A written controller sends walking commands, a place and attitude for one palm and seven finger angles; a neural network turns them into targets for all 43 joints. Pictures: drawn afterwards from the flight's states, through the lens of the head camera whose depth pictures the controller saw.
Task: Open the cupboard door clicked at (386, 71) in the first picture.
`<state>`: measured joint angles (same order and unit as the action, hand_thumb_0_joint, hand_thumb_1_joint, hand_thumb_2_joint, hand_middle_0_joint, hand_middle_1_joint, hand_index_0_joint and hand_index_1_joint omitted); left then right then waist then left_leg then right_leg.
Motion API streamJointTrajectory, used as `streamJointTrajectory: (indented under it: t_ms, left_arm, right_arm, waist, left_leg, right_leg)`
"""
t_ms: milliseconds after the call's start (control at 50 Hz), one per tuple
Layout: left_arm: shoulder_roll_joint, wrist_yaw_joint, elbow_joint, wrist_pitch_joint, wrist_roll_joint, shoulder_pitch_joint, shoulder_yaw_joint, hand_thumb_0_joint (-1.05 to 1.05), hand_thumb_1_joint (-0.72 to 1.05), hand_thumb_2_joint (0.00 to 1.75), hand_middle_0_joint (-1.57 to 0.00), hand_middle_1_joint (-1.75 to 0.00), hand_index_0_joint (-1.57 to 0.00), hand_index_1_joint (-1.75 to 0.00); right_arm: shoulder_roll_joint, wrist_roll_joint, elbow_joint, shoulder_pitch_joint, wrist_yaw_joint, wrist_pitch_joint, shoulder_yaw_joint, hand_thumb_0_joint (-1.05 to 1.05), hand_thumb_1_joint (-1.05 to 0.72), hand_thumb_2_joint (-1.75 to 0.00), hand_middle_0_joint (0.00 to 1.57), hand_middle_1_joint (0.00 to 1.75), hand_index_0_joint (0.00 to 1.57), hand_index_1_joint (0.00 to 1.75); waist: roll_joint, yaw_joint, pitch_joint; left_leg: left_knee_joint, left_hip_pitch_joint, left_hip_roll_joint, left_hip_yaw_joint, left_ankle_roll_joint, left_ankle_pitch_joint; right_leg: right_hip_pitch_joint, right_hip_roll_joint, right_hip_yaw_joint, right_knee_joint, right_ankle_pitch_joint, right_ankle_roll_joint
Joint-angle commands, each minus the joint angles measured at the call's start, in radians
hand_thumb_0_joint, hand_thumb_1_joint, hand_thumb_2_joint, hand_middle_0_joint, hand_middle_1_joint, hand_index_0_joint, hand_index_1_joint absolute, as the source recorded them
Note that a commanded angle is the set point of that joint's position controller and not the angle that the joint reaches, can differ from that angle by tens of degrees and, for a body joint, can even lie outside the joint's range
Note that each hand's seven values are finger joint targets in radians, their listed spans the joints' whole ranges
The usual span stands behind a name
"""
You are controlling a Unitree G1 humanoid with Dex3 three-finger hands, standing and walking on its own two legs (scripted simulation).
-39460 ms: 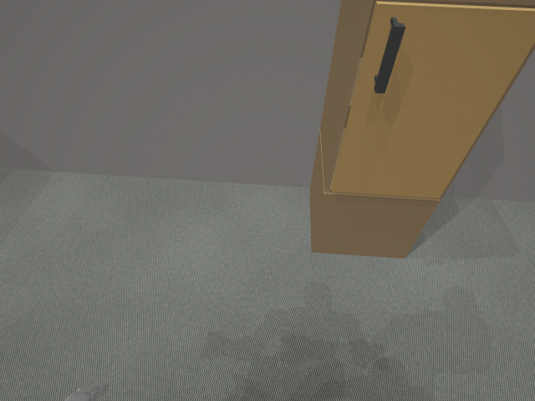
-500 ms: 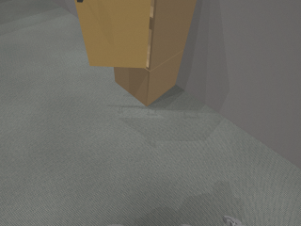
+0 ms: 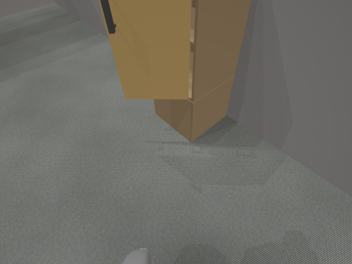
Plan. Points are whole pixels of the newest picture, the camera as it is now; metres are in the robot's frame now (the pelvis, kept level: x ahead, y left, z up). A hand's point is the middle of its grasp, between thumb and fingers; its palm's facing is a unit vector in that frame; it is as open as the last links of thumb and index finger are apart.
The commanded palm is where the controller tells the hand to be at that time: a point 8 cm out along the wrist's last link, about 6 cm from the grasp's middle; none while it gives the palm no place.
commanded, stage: take the last steps up to it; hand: left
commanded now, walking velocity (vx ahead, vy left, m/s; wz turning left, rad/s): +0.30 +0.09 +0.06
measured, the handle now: (108, 11) +0.98 +0.32 +0.14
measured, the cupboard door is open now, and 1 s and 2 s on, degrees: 45 45 45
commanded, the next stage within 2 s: come to a stop and stand still in 0.96 s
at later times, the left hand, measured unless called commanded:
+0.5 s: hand (90, 224) +0.25 +0.27 -0.17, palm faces +0.03 -0.98 -0.18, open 7.4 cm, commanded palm none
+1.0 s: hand (111, 188) +0.37 +0.24 -0.18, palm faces +0.03 -0.98 -0.20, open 7.2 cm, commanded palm none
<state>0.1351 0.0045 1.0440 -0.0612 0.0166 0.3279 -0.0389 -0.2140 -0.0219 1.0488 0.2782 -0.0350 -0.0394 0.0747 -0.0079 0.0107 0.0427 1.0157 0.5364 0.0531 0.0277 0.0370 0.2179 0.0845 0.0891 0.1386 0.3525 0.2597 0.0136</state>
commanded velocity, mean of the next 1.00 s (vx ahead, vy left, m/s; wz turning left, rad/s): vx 0.27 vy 0.02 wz -0.03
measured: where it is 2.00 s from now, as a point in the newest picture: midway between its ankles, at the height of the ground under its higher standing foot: (178, 225)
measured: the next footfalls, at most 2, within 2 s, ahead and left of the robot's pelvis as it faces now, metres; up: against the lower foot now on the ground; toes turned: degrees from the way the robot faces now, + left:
left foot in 0.22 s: +0.19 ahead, +0.18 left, +0.00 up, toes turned +10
right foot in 0.68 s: +0.35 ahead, -0.05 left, +0.00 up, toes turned -10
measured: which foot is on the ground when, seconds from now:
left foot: up 0.00-0.20, down 0.22-0.68, up 0.70-1.00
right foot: down 0.00-0.22, up 0.24-0.66, down 0.68-1.00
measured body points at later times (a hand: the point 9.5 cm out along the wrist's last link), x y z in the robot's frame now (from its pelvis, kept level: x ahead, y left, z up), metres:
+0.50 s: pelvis +0.17 +0.09 -0.01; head +0.20 +0.09 +0.44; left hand +0.25 +0.32 -0.16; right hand +0.19 -0.15 -0.16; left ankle +0.15 +0.18 -0.75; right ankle +0.23 -0.04 -0.69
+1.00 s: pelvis +0.36 +0.06 +0.00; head +0.40 +0.06 +0.44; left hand +0.37 +0.29 -0.16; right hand +0.41 -0.18 -0.16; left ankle +0.44 +0.18 -0.71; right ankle +0.31 -0.04 -0.75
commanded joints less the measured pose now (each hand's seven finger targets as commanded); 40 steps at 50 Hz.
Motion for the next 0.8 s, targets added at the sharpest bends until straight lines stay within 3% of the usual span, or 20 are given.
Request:
streamJointTrajectory:
  t_ms: [0,100,140,160,180,200,220,240,260,300,340,460,580,620,640,660,680,700,740,780]
  left_arm:
    - [0.162,0.004,-0.001,-0.029,0.005,0.077,-0.032,0.00,0.90,0.90,-0.20,-0.30,-0.20,-0.30]
    - [0.181,0.006,0.039,-0.017,0.015,0.095,-0.035,0.00,0.90,0.90,-0.20,-0.30,-0.20,-0.30]
    - [0.181,0.006,0.042,-0.009,0.010,0.070,-0.038,0.00,0.90,0.90,-0.20,-0.30,-0.20,-0.30]
    - [0.158,0.003,0.039,-0.005,0.007,0.075,-0.034,0.00,0.90,0.90,-0.20,-0.30,-0.20,-0.30]
    - [0.102,-0.004,0.018,-0.001,-0.001,0.108,-0.027,0.00,0.90,0.90,-0.20,-0.30,-0.20,-0.30]
    - [0.080,-0.005,-0.017,0.000,-0.004,0.064,-0.016,0.00,0.90,0.90,-0.20,-0.30,-0.20,-0.30]
    - [0.080,-0.002,-0.049,0.004,-0.004,-0.018,-0.014,0.00,0.90,0.90,-0.20,-0.30,-0.20,-0.30]
    - [0.072,-0.001,-0.052,0.002,-0.001,-0.068,-0.017,0.00,0.90,0.90,-0.20,-0.30,-0.20,-0.30]
    - [0.064,-0.004,-0.041,0.005,-0.001,-0.086,-0.018,0.00,0.90,0.90,-0.20,-0.30,-0.20,-0.30]
    - [0.053,-0.015,-0.019,0.027,0.008,-0.061,-0.023,0.00,0.90,0.90,-0.20,-0.30,-0.20,-0.30]
    - [0.041,-0.020,-0.013,0.039,0.010,-0.025,-0.024,0.00,0.90,0.90,-0.20,-0.30,-0.20,-0.30]
    - [0.055,-0.030,-0.072,0.047,0.009,-0.139,-0.025,0.00,0.90,0.90,-0.20,-0.30,-0.20,-0.30]
    - [0.077,-0.032,-0.115,0.036,0.010,-0.234,-0.025,0.00,0.90,0.90,-0.20,-0.30,-0.20,-0.30]
    - [0.103,-0.029,-0.087,0.025,0.012,-0.146,-0.032,0.00,0.90,0.90,-0.20,-0.30,-0.20,-0.30]
    - [0.141,-0.025,-0.047,0.013,0.014,-0.023,-0.045,0.00,0.90,0.90,-0.20,-0.30,-0.20,-0.30]
    - [0.234,-0.014,-0.003,-0.001,0.019,0.127,-0.069,0.00,0.90,0.90,-0.20,-0.30,-0.20,-0.30]
    - [0.295,-0.007,0.015,0.000,0.000,0.183,-0.078,0.00,0.90,0.90,-0.20,-0.30,-0.20,-0.30]
    - [0.252,0.006,0.004,-0.004,-0.004,0.129,-0.073,0.00,0.90,0.90,-0.20,-0.30,-0.20,-0.30]
    - [0.182,0.014,-0.026,-0.002,-0.009,0.016,-0.048,0.00,0.90,0.90,-0.20,-0.30,-0.20,-0.30]
    - [0.133,0.010,-0.029,-0.017,-0.007,-0.029,-0.028,0.00,0.90,0.90,-0.20,-0.30,-0.20,-0.30]
  right_arm:
    - [-0.002,0.001,-0.084,-0.103,-0.012,0.041,-0.006,0.00,-0.90,-0.90,0.20,0.30,0.20,0.30]
    - [0.014,0.003,-0.104,-0.162,-0.016,0.065,-0.016,0.00,-0.90,-0.90,0.20,0.30,0.20,0.30]
    - [-0.013,-0.002,-0.070,-0.053,-0.006,0.079,-0.011,0.00,-0.90,-0.90,0.20,0.30,0.20,0.30]
    - [-0.066,-0.006,-0.030,0.072,0.005,0.087,0.001,0.00,-0.90,-0.90,0.20,0.30,0.20,0.30]
    - [-0.177,-0.017,0.003,0.217,0.022,0.095,0.032,0.00,-0.90,-0.90,0.20,0.30,0.20,0.30]
    - [-0.237,-0.012,0.024,0.318,0.042,0.089,0.045,0.00,-0.90,-0.90,0.20,0.30,0.20,0.30]
    - [-0.236,-0.008,0.024,0.304,0.054,0.083,0.043,0.00,-0.90,-0.90,0.20,0.30,0.20,0.30]
    - [-0.189,-0.010,0.013,0.231,0.056,0.093,0.032,0.00,-0.90,-0.90,0.20,0.30,0.20,0.30]
    - [-0.142,-0.008,-0.007,0.150,0.058,0.099,0.019,0.00,-0.90,-0.90,0.20,0.30,0.20,0.30]
    - [-0.073,-0.006,-0.023,0.080,0.059,0.109,-0.005,0.00,-0.90,-0.90,0.20,0.30,0.20,0.30]
    - [-0.055,-0.007,-0.023,0.064,0.060,0.120,-0.005,0.00,-0.90,-0.90,0.20,0.30,0.20,0.30]
    - [-0.070,-0.008,-0.016,0.076,0.053,0.120,-0.006,0.00,-0.90,-0.90,0.20,0.30,0.20,0.30]
    - [-0.085,-0.018,0.016,0.125,0.050,0.105,-0.008,0.00,-0.90,-0.90,0.20,0.30,0.20,0.30]
    - [-0.080,-0.014,0.028,0.125,0.048,0.100,-0.012,0.00,-0.90,-0.90,0.20,0.30,0.20,0.30]
    - [-0.071,-0.005,0.025,0.108,0.046,0.103,-0.016,0.00,-0.90,-0.90,0.20,0.30,0.20,0.30]
    - [-0.034,0.010,0.002,0.103,0.039,0.108,-0.020,0.00,-0.90,-0.90,0.20,0.30,0.20,0.30]
    - [-0.032,0.014,-0.026,0.076,0.035,0.100,-0.022,0.00,-0.90,-0.90,0.20,0.30,0.20,0.30]
    - [-0.049,0.012,-0.028,0.016,0.037,0.098,-0.017,0.00,-0.90,-0.90,0.20,0.30,0.20,0.30]
    - [-0.011,0.011,-0.027,-0.034,0.038,0.091,-0.017,0.00,-0.90,-0.90,0.20,0.30,0.20,0.30]
    - [0.023,0.004,-0.003,0.018,0.034,0.073,-0.024,0.00,-0.90,-0.90,0.20,0.30,0.20,0.30]
  waist:
    - [0.142,-0.041,0.042]
    - [0.208,-0.058,0.056]
    - [0.175,0.004,0.012]
    - [0.052,0.055,-0.059]
    - [-0.185,0.105,-0.193]
    - [-0.312,0.137,-0.258]
    - [-0.211,0.131,-0.190]
    - [-0.159,0.105,-0.136]
    - [-0.161,0.074,-0.077]
    - [-0.117,0.024,0.034]
    - [-0.110,-0.009,0.030]
    - [-0.059,-0.009,0.041]
    - [-0.059,0.012,0.054]
    - [-0.011,-0.035,0.016]
    - [0.046,-0.091,-0.049]
    - [0.240,-0.140,-0.147]
    - [0.316,-0.140,-0.151]
    - [0.224,-0.131,-0.099]
    - [0.094,-0.074,-0.034]
    - [0.105,-0.019,-0.041]
  left_leg:
    - [-0.153,0.083,0.025,0.047,0.012,-0.040]
    - [-0.392,-0.065,0.001,0.095,-0.018,0.023]
    - [-0.522,-0.284,-0.038,0.129,-0.035,-0.011]
    - [-0.561,-0.481,-0.028,0.117,-0.051,0.000]
    - [-0.570,-0.712,0.198,-0.165,-0.127,-0.016]
    - [-0.687,-0.800,0.344,-0.395,-0.209,-0.062]
    - [-0.711,-0.751,0.376,-0.391,-0.237,-0.091]
    - [-0.720,-0.639,0.351,-0.331,-0.231,-0.108]
    - [-0.742,-0.519,0.339,-0.279,-0.225,-0.094]
    - [-0.818,-0.355,0.291,-0.162,-0.189,-0.044]
    - [-0.848,-0.324,0.270,-0.089,-0.181,-0.046]
    - [-0.875,-0.375,0.252,-0.013,-0.203,-0.095]
    - [-0.781,-0.430,0.244,0.012,-0.182,-0.173]
    - [-0.627,-0.396,0.197,0.050,-0.144,-0.240]
    - [-0.451,-0.308,0.137,0.102,-0.108,-0.271]
    - [-0.178,-0.084,0.021,0.183,-0.057,-0.063]
    - [0.094,0.063,-0.043,0.125,-0.036,0.390]
    - [0.187,0.127,0.007,0.001,-0.043,0.328]
    - [0.161,0.098,0.061,-0.021,-0.024,0.204]
    - [0.065,0.000,0.071,-0.004,-0.005,0.133]
  right_leg:
    - [-0.049,0.219,-0.081,-0.191,-0.162,-0.091]
    - [-0.023,0.245,-0.064,-0.109,-0.216,-0.091]
    - [0.055,0.208,-0.022,0.023,-0.248,-0.066]
    - [0.123,0.163,0.020,0.221,-0.286,-0.045]
    - [0.328,0.048,0.074,0.484,-0.006,-0.001]
    - [0.478,-0.037,0.021,0.745,0.335,0.003]
    - [0.554,0.001,-0.073,0.894,0.317,-0.022]
    - [0.584,0.027,-0.097,0.958,0.245,-0.028]
    - [0.579,0.058,-0.121,0.970,0.170,-0.023]
    - [0.519,0.078,-0.131,0.900,0.086,-0.013]
    - [0.488,0.073,-0.121,0.822,0.038,-0.005]
    - [0.449,0.057,-0.093,0.499,-0.070,0.001]
    - [0.338,-0.004,-0.032,0.291,-0.036,-0.020]
    - [0.161,-0.046,-0.004,0.176,-0.075,-0.035]
    - [-0.047,-0.022,-0.058,0.139,-0.106,-0.062]
    - [-0.286,0.201,-0.364,0.069,-0.158,-0.148]
    - [-0.315,0.365,-0.581,-0.056,-0.211,-0.252]
    - [-0.266,0.333,-0.533,-0.059,-0.261,-0.246]
    - [-0.114,0.280,-0.361,-0.068,-0.382,-0.205]
    - [-0.005,0.225,-0.221,-0.101,-0.433,-0.166]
